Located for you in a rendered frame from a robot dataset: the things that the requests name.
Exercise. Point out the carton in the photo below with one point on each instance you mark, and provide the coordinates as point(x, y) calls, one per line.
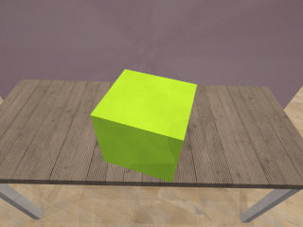
point(141, 123)

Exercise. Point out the table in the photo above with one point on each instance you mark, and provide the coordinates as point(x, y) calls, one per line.
point(236, 137)

